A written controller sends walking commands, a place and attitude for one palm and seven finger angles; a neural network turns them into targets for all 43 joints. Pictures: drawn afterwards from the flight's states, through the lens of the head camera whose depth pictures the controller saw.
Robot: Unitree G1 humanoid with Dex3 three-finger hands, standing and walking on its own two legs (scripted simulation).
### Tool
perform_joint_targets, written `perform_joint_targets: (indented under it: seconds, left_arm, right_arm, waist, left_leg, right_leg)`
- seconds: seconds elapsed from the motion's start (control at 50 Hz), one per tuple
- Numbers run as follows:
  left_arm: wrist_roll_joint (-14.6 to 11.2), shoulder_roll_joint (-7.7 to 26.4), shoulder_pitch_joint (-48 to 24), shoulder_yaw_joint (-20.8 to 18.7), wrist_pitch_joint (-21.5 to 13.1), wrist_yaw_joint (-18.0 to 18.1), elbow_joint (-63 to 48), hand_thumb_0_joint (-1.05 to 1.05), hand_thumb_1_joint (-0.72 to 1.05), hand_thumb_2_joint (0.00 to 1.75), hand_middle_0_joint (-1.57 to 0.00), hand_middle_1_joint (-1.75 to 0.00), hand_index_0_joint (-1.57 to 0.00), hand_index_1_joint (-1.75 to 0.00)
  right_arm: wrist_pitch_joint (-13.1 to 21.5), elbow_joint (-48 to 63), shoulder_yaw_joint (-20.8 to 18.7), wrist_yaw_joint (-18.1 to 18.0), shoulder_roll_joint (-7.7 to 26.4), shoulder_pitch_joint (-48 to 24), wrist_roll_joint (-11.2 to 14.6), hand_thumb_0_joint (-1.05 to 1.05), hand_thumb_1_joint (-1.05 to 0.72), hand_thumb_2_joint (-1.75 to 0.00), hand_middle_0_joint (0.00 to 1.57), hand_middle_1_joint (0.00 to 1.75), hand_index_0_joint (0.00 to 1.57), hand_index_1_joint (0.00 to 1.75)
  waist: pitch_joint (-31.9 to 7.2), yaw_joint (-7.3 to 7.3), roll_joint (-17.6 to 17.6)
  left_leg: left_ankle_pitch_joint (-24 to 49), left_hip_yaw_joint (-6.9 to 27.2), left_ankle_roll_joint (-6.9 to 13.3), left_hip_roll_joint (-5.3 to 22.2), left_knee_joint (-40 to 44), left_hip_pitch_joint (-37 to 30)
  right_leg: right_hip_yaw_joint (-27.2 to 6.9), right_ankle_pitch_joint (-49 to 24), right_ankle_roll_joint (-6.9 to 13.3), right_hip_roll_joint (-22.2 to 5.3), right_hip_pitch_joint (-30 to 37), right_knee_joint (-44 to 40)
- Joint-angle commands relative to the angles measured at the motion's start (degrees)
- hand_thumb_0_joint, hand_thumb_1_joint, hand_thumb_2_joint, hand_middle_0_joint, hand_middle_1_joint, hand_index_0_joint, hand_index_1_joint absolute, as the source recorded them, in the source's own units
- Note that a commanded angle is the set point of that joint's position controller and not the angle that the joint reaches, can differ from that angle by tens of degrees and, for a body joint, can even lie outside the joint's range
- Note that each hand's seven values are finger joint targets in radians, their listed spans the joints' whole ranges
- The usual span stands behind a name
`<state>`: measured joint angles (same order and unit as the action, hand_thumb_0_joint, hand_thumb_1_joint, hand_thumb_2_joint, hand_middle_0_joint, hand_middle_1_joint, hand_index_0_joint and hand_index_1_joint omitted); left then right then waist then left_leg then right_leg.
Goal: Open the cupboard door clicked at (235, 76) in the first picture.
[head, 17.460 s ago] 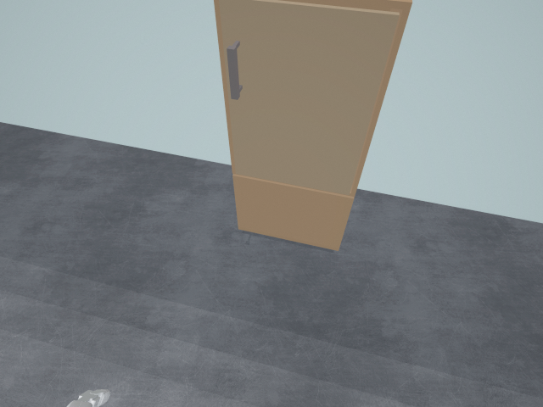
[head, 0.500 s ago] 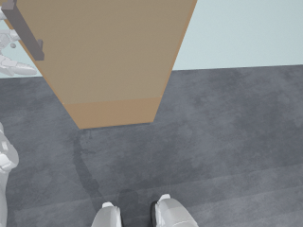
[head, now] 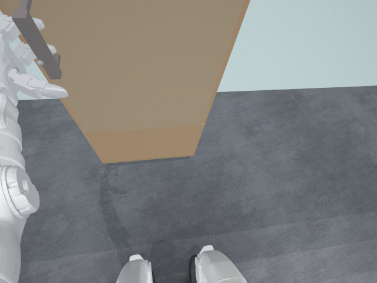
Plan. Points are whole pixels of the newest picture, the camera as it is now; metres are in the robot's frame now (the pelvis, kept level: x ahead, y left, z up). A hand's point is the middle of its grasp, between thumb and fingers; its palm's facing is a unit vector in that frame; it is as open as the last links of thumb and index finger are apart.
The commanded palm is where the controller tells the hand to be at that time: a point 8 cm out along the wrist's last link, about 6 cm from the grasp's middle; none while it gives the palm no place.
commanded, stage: slide the fingers in behind the handle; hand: left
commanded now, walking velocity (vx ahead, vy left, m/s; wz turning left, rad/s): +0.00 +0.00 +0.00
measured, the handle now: (42, 41) +0.58 +0.23 +0.10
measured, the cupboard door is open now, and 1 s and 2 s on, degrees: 0 0 11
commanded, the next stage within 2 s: close the thumb around the handle in 0.66 s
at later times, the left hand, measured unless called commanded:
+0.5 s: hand (53, 62) +0.52 +0.20 +0.10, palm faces +0.02 -1.00 -0.02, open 14.0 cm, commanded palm +0.50 +0.25 +0.09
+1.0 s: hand (46, 64) +0.52 +0.22 +0.10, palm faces +0.01 -1.00 +0.00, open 12.4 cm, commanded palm +0.50 +0.26 +0.09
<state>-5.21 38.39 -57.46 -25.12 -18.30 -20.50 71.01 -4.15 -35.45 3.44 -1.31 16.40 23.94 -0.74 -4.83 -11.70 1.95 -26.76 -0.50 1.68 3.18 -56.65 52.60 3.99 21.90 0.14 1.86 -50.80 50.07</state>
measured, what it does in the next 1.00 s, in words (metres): stands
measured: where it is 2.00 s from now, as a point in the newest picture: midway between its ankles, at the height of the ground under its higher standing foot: outside the picture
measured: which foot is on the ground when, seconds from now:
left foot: down 0.00-1.00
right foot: down 0.00-1.00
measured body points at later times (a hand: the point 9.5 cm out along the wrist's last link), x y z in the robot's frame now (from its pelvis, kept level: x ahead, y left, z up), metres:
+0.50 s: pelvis +0.00 +0.00 +0.00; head +0.13 +0.01 +0.43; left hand +0.52 +0.26 +0.10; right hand -0.02 -0.27 -0.11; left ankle -0.01 +0.09 -0.68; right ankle +0.01 -0.12 -0.68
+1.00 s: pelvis +0.00 +0.00 +0.00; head +0.13 +0.02 +0.43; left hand +0.51 +0.27 +0.10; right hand -0.02 -0.27 -0.10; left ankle -0.01 +0.09 -0.68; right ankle +0.01 -0.13 -0.68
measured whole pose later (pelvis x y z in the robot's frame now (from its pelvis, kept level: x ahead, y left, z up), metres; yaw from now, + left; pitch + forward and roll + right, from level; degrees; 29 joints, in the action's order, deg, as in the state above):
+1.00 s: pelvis +0.00 +0.00 +0.00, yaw +0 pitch +22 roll -4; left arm -5.5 36.9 -57.2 -25.0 -18.9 -19.1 72.0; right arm -3.4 -36.2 3.2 -1.2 16.6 24.1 -0.7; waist -4.9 -11.5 2.0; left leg -26.3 -0.6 1.5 3.2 -56.3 51.9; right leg 3.8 21.7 0.4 1.9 -50.4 50.3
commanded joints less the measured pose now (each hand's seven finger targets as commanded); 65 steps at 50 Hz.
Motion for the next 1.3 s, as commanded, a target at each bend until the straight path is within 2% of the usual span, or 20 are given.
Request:
perform_joint_targets:
  seconds: [0.0, 0.06, 0.1, 0.26, 0.28, 0.38, 0.5, 0.56, 0.6, 0.64, 0.68, 0.7, 0.74, 0.88, 0.96, 1.0, 1.04, 1.14, 1.24, 1.28]
  left_arm:
    - [-0.88, 14.88, -25.79, -1.3, -3.47, 1.18, -11.91, 0.0, -0.5, 0.3, -0.3, -1.2, -0.3, -1.2]
    - [-1.05, 14.75, -24.72, -2.34, -4.51, 1.97, -15.49, 0.0, -0.5, 0.3, -0.3, -1.2, -0.3, -1.2]
    - [-1.14, 11.07, -24.0, 0.14, -4.07, 2.05, -13.93, 0.0, -0.5, 0.3, -0.3, -1.2, -0.3, -1.2]
    - [-0.88, 13.79, -22.47, -2.86, -4.72, 3.78, -13.95, 0.0, -0.5, 0.3, -0.3, -1.2, -0.3, -1.2]
    - [-0.85, 11.74, -22.91, -1.01, -4.7, 3.74, -13.76, 0.0, -0.5, 0.3, -0.3, -1.2, -0.3, -1.2]
    - [-0.63, 12.27, -21.73, -1.92, -5.0, 3.91, -13.17, 0.0, -0.5, 0.3, -0.3, -1.2, -0.3, -1.2]
    - [-0.66, 12.45, -23.27, -1.36, -4.74, 3.74, -12.39, 0.0, -0.5, 0.3, -0.3, -1.2, -0.3, -1.2]
    - [-0.91, 12.22, -23.48, -1.34, -5.4, 3.37, -13.27, 0.0, -0.5, 0.3, -0.3, -1.2, -0.3, -1.2]
    - [-0.98, 13.07, -23.71, -1.56, -4.9, 3.25, -11.38, 0.0, -0.5, 0.3, -0.3, -1.2, -0.3, -1.2]
    - [-0.83, 14.41, -24.01, -2.49, -5.4, 3.11, -13.11, 0.0, -0.5, 0.3, -0.3, -1.2, -0.3, -1.2]
    - [-0.94, 12.56, -23.83, -0.93, -5.18, 2.73, -12.36, 0.0, -0.5, 0.3, -0.3, -1.2, -0.3, -1.2]
    - [-0.89, 13.11, -24.22, -1.12, -4.92, 2.69, -11.39, 0.0, -0.5, 0.3, -0.3, -1.2, -0.3, -1.2]
    - [-1.16, 14.3, -25.13, -1.96, -5.02, 2.48, -11.93, 0.0, -0.5, 0.3, -0.3, -1.2, -0.3, -1.2]
    - [-1.53, 12.44, -24.92, -0.64, -4.89, 1.67, -12.55, 0.0, -0.11, 0.47, -0.33, -1.24, -0.33, -1.24]
    - [-1.59, 15.15, -24.52, -2.19, -3.76, 1.5, -9.59, 0.0, 0.12, 0.56, -0.34, -1.27, -0.34, -1.27]
    - [-0.99, 17.21, -25.39, -2.91, -4.09, 1.49, -11.59, 0.0, 0.23, 0.61, -0.35, -1.28, -0.35, -1.28]
    - [-1.09, 14.68, -26.14, -1.42, -5.29, 1.41, -13.95, 0.0, 0.34, 0.66, -0.36, -1.29, -0.36, -1.29]
    - [-2.15, 12.96, -23.18, -1.51, -4.62, 0.79, -12.09, 0.0, 0.62, 0.78, -0.38, -1.32, -0.38, -1.32]
    - [-1.51, 11.67, -26.52, -0.28, -4.48, 2.28, -14.4, 0.0, 0.9, 0.9, -0.4, -1.35, -0.4, -1.35]
    - [-1.71, 10.42, -25.49, -0.12, -4.68, 2.83, -14.32, 0.0, 0.9, 0.9, -0.4, -1.35, -0.4, -1.35]
  right_arm:
    - [0.37, 1.43, -4.14, -0.54, 10.97, 12.03, 0.0, 0.0, -0.9, -0.9, 0.2, 0.3, 0.2, 0.3]
    - [0.53, 1.69, -4.53, -0.21, 10.69, 12.16, -0.22, 0.0, -0.9, -0.9, 0.2, 0.3, 0.2, 0.3]
    - [0.46, 1.45, -4.5, 0.06, 10.39, 11.82, -0.07, 0.0, -0.9, -0.9, 0.2, 0.3, 0.2, 0.3]
    - [0.56, 1.82, -4.56, 0.18, 10.3, 11.79, -0.12, 0.0, -0.9, -0.9, 0.2, 0.3, 0.2, 0.3]
    - [0.59, 1.95, -4.5, 0.28, 10.15, 11.42, 0.01, 0.0, -0.9, -0.9, 0.2, 0.3, 0.2, 0.3]
    - [0.6, 2.05, -4.66, 0.24, 10.17, 11.48, -0.01, 0.0, -0.9, -0.9, 0.2, 0.3, 0.2, 0.3]
    - [0.79, 1.74, -4.63, -0.05, 10.36, 11.25, 0.16, 0.0, -0.9, -0.9, 0.2, 0.3, 0.2, 0.3]
    - [1.01, 1.65, -4.66, -0.12, 10.31, 11.16, 0.14, 0.0, -0.9, -0.9, 0.2, 0.3, 0.2, 0.3]
    - [1.0, 1.65, -4.5, -0.26, 10.46, 10.93, 0.29, 0.0, -0.9, -0.9, 0.2, 0.3, 0.2, 0.3]
    - [1.13, 1.81, -4.5, -0.34, 10.56, 11.17, 0.15, 0.0, -0.9, -0.9, 0.2, 0.3, 0.2, 0.3]
    - [1.19, 1.74, -4.45, -0.34, 10.33, 10.81, 0.24, 0.0, -0.9, -0.9, 0.2, 0.3, 0.2, 0.3]
    - [1.18, 1.57, -4.41, -0.42, 10.53, 10.96, 0.3, 0.0, -0.9, -0.9, 0.2, 0.3, 0.2, 0.3]
    - [1.31, 1.48, -4.37, -0.59, 10.72, 11.08, 0.24, 0.0, -0.9, -0.9, 0.2, 0.3, 0.2, 0.3]
    - [1.39, 1.16, -4.44, -0.46, 10.64, 11.31, 0.09, 0.0, -0.9, -0.9, 0.2, 0.3, 0.2, 0.3]
    - [1.36, 1.28, -4.14, -0.74, 11.05, 11.18, 0.25, 0.0, -0.9, -0.9, 0.2, 0.3, 0.2, 0.3]
    - [1.43, 1.69, -4.09, -0.82, 11.05, 11.24, 0.21, 0.0, -0.9, -0.9, 0.2, 0.3, 0.2, 0.3]
    - [1.58, 1.57, -4.23, -0.58, 10.61, 11.33, -0.01, 0.0, -0.9, -0.9, 0.2, 0.3, 0.2, 0.3]
    - [1.18, 1.28, -4.5, -0.35, 10.98, 11.62, 0.07, 0.0, -0.9, -0.9, 0.2, 0.3, 0.2, 0.3]
    - [1.15, 0.94, -4.53, -0.22, 10.74, 11.75, -0.25, 0.0, -0.9, -0.9, 0.2, 0.3, 0.2, 0.3]
    - [1.27, 0.82, -4.73, -0.07, 10.7, 12.02, -0.34, 0.0, -0.9, -0.9, 0.2, 0.3, 0.2, 0.3]
  waist:
    - [-27.38, -0.85, 10.09]
    - [-32.86, 0.25, 11.81]
    - [-28.92, -0.53, 9.86]
    - [-29.26, 0.64, 7.99]
    - [-28.03, -0.09, 8.47]
    - [-28.91, 0.66, 7.65]
    - [-26.47, -0.25, 6.34]
    - [-28.37, -0.02, 7.92]
    - [-25.58, -0.36, 6.18]
    - [-28.59, 0.47, 7.51]
    - [-27.42, -0.25, 7.63]
    - [-26.21, -0.52, 5.79]
    - [-27.39, -0.42, 7.35]
    - [-28.53, -0.49, 9.49]
    - [-25.38, -0.91, 6.16]
    - [-27.17, -0.54, 7.25]
    - [-30.13, -0.41, 11.29]
    - [-28.55, -0.27, 8.88]
    - [-28.1, -0.64, 11.54]
    - [-28.78, -0.76, 9.71]
  left_leg:
    - [28.51, 4.65, -0.62, -0.82, 5.27, -24.15]
    - [33.21, 4.54, -0.93, -0.79, 4.62, -27.63]
    - [32.13, 4.61, -0.95, -0.63, 4.96, -26.44]
    - [30.03, 3.72, -0.51, -1.16, 5.3, -23.13]
    - [29.01, 3.52, -0.42, -1.28, 5.52, -22.96]
    - [29.36, 3.5, -0.5, -1.3, 5.56, -23.25]
    - [25.44, 3.15, -0.12, -1.42, 5.85, -20.86]
    - [26.6, 3.2, -0.23, -1.43, 5.59, -22.3]
    - [23.08, 2.91, 0.03, -1.57, 5.91, -19.33]
    - [24.92, 3.12, -0.1, -1.66, 5.87, -20.62]
    - [24.46, 2.9, -0.06, -1.62, 5.64, -20.47]
    - [22.93, 3.08, 0.09, -1.59, 5.71, -19.26]
    - [23.1, 2.94, 0.14, -1.69, 5.56, -19.42]
    - [25.84, 3.6, -0.29, -1.35, 5.49, -22.93]
    - [22.39, 3.08, 0.23, -1.47, 5.47, -18.11]
    - [22.55, 3.09, 0.26, -1.54, 5.55, -18.0]
    - [26.57, 3.74, -0.41, -1.3, 5.24, -23.22]
    - [28.35, 4.29, -0.61, -0.88, 5.33, -24.36]
    - [29.38, 5.07, -1.04, -0.67, 5.63, -26.7]
    - [30.74, 5.21, -1.11, -0.59, 5.46, -27.25]
  right_leg:
    - [-1.06, -18.72, 0.5, 1.83, 9.06, -3.77]
    - [-1.31, -21.84, 0.57, 1.89, 10.63, -3.24]
    - [-0.81, -20.95, 0.46, 2.06, 9.5, -3.56]
    - [-1.61, -22.81, 0.5, 1.87, 13.56, -3.45]
    - [-1.67, -22.03, 0.4, 1.86, 12.61, -3.74]
    - [-1.68, -22.19, 0.47, 1.85, 13.47, -3.62]
    - [-2.06, -20.5, 0.3, 1.64, 13.28, -4.15]
    - [-2.15, -20.99, 0.4, 1.64, 13.1, -3.96]
    - [-2.44, -19.22, 0.19, 1.57, 13.65, -4.47]
    - [-2.5, -20.54, 0.4, 1.51, 14.74, -3.96]
    - [-2.39, -20.09, 0.24, 1.51, 13.63, -4.2]
    - [-2.48, -19.06, 0.16, 1.59, 13.65, -4.41]
    - [-2.73, -19.38, 0.24, 1.49, 13.89, -4.39]
    - [-2.01, -19.53, 0.42, 1.72, 11.73, -4.1]
    - [-2.46, -18.35, 0.14, 1.61, 12.71, -4.53]
    - [-2.69, -18.96, 0.21, 1.48, 14.0, -4.19]
    - [-2.05, -19.83, 0.54, 1.63, 11.68, -3.55]
    - [-1.29, -19.54, 0.54, 1.99, 10.11, -3.76]
    - [-0.88, -17.99, 0.68, 1.95, 7.58, -3.75]
    - [-0.81, -18.74, 0.61, 2.03, 7.94, -3.79]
